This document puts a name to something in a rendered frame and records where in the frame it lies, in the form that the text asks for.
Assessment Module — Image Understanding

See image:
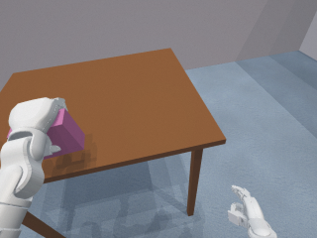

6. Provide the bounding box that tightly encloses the right robot forearm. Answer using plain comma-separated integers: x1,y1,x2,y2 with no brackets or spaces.
247,218,277,238

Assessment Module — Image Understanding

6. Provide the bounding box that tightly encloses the table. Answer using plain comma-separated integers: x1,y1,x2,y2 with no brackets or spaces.
0,48,227,238

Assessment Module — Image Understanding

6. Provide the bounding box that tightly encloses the robot left hand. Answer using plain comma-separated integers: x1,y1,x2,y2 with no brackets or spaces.
8,97,68,157

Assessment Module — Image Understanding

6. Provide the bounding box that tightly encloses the robot right hand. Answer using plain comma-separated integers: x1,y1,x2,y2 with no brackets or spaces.
228,185,264,228

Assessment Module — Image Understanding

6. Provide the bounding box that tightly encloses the sponge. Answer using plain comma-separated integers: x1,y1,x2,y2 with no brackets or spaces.
7,108,85,160

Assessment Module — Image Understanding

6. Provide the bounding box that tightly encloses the left robot forearm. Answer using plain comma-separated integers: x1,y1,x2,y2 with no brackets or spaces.
0,127,48,238

